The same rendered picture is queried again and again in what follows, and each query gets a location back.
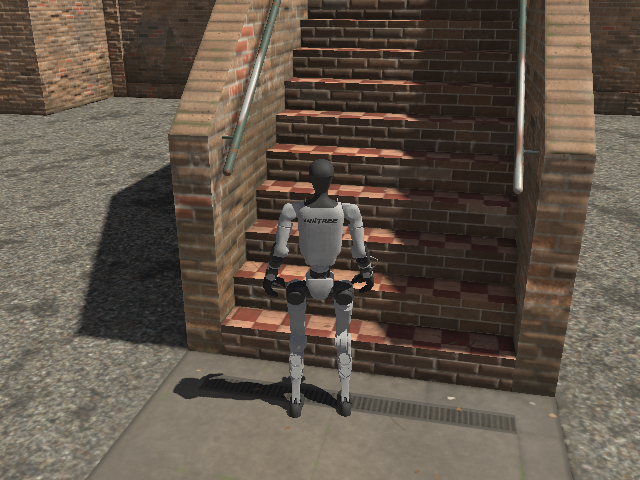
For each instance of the right robot foot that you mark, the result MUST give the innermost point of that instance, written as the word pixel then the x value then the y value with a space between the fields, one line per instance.
pixel 345 407

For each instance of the left robot hand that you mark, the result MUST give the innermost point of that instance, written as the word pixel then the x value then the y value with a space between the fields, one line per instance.
pixel 267 285

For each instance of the right robot upper arm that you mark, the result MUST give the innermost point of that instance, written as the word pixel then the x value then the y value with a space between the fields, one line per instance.
pixel 352 213

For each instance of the left robot upper arm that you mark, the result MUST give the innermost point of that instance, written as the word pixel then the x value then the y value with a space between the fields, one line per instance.
pixel 288 213

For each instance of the robot right forearm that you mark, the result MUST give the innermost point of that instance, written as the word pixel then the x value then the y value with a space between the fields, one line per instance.
pixel 365 265

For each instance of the right robot hand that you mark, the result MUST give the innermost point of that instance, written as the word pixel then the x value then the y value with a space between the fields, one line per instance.
pixel 369 281

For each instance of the left robot shin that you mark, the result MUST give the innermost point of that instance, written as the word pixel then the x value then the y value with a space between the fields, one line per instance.
pixel 296 365

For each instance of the robot left forearm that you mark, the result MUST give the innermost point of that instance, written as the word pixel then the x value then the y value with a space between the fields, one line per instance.
pixel 274 265

